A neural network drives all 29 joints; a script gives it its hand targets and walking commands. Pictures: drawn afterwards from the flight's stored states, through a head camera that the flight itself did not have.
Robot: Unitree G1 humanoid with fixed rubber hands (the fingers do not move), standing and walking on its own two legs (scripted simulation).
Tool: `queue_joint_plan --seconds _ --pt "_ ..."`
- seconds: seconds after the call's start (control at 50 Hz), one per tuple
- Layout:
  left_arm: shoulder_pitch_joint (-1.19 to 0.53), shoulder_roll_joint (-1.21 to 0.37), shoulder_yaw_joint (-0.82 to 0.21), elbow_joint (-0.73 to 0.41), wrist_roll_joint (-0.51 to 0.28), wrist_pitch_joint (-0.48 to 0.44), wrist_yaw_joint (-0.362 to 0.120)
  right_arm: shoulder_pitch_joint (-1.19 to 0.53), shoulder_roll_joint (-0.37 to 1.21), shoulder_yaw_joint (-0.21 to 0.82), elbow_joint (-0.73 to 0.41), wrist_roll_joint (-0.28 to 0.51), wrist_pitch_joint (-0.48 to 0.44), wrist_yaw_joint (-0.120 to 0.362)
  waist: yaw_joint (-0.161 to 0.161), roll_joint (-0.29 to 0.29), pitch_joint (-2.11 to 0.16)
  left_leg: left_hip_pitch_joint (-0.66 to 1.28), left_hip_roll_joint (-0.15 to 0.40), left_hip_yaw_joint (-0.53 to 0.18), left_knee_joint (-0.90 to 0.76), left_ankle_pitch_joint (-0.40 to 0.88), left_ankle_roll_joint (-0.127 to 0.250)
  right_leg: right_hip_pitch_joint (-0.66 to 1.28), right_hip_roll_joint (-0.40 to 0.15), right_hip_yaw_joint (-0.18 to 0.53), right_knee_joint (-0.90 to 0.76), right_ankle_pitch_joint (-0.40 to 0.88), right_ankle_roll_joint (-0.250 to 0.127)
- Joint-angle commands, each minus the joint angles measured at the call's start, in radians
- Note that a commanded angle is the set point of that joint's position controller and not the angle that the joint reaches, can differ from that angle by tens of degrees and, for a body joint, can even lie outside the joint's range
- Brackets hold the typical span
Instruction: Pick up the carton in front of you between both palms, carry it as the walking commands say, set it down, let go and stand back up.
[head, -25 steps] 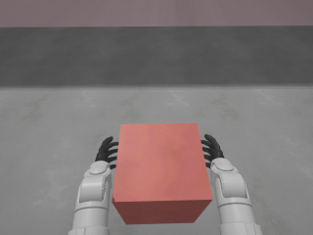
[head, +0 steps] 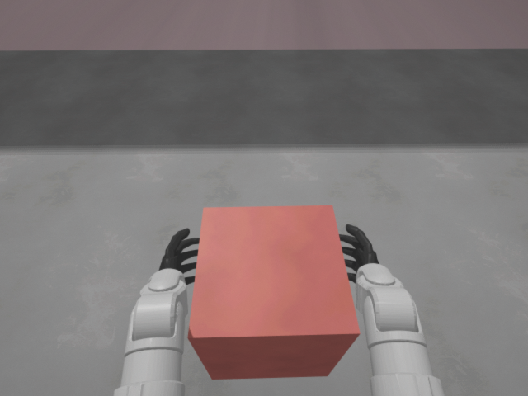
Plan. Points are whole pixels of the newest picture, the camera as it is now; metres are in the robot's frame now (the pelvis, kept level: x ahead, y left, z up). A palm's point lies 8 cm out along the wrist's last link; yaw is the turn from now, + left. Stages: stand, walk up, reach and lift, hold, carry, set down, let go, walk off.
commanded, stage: carry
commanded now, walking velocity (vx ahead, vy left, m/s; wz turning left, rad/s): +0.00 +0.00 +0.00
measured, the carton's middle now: (269, 297) +0.29 +0.00 -0.04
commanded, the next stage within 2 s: hold in 0.62 s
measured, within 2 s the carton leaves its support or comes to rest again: neither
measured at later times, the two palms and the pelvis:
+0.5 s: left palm (174, 283) +0.27 +0.14 +0.04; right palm (371, 279) +0.27 -0.15 +0.04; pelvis -0.01 +0.00 +0.00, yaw +0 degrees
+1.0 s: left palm (182, 291) +0.26 +0.13 +0.04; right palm (390, 303) +0.23 -0.17 +0.05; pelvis -0.04 +0.01 +0.01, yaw -5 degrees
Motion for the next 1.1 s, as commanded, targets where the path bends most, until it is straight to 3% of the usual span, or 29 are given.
queue_joint_plan --seconds 0.0,0.6,0.62,0.64,0.66,0.7,0.72,0.76,0.88,1.08 --pt "-0.436 -0.855 -0.554 -0.066 -0.231 -0.032 -0.207 -0.432 0.855 0.551 -0.063 0.227 -0.031 0.204 0.001 0.004 -0.231 0.154 0.096 -0.104 -0.044 0.243 0.008 0.0 -0.112 0.095 -0.085 0.25 -0.011" --pt "-0.446 -0.866 -0.552 -0.057 -0.233 -0.033 -0.212 -0.44 0.866 0.548 -0.056 0.227 -0.03 0.208 0.002 0.003 -0.235 0.142 0.097 -0.104 -0.047 0.217 0.001 -0.022 -0.112 0.104 -0.086 0.239 -0.019" --pt "-0.334 -0.88 -0.537 -0.089 -0.233 -0.028 -0.214 -0.338 0.897 0.526 -0.038 0.221 -0.032 0.213 -0.005 -0.074 -0.109 0.397 -0.177 -0.24 -0.074 0.401 0.026 -0.003 0.087 0.282 -0.151 0.519 -0.026" --pt "-0.357 -0.836 -0.529 -0.128 -0.227 -0.039 -0.206 -0.341 0.853 0.508 -0.06 0.199 -0.052 0.203 -0.001 -0.05 -0.167 0.417 -0.163 -0.248 -0.089 0.394 0.022 0.057 0.086 0.289 -0.151 0.531 -0.02" --pt "-0.382 -0.843 -0.541 -0.133 -0.218 -0.038 -0.208 -0.351 0.852 0.492 -0.064 0.185 -0.053 0.202 -0.017 -0.031 -0.154 0.403 -0.156 -0.256 -0.109 0.41 0.017 0.088 0.105 0.271 -0.143 0.541 -0.009" --pt "-0.38 -0.836 -0.532 -0.109 -0.209 -0.047 -0.201 -0.374 0.843 0.496 -0.048 0.19 -0.064 0.196 -0.008 -0.024 -0.156 0.437 -0.166 -0.258 -0.103 0.424 0.008 0.091 0.108 0.284 -0.157 0.539 -0.005" --pt "-0.398 -0.819 -0.538 -0.117 -0.222 -0.051 -0.207 -0.35 0.836 0.481 -0.035 0.176 -0.069 0.192 -0.013 -0.049 -0.148 0.402 -0.173 -0.254 -0.112 0.383 -0.002 0.139 0.112 0.282 -0.183 0.487 -0.007" --pt "-0.421 -0.844 -0.553 -0.104 -0.226 -0.057 -0.212 -0.399 0.848 0.498 -0.036 0.187 -0.074 0.197 -0.008 -0.026 -0.142 0.383 -0.183 -0.244 -0.123 0.334 -0.006 0.152 0.109 0.274 -0.173 0.501 0.004" --pt "-0.425 -0.866 -0.51 -0.033 -0.188 -0.053 -0.212 -0.47 0.872 0.516 0.0 0.21 -0.068 0.226 0.02 -0.018 -0.092 0.41 -0.177 -0.242 -0.135 0.201 0.007 0.054 0.109 0.273 -0.199 0.289 -0.002" --pt "-0.534 -0.931 -0.504 0.042 -0.196 -0.042 -0.255 -0.543 0.926 0.454 0.096 0.186 -0.07 0.255 -0.002 -0.005 -0.059 0.447 -0.156 -0.24 -0.15 0.043 -0.005 -0.061 0.104 0.259 -0.223 0.06 -0.035"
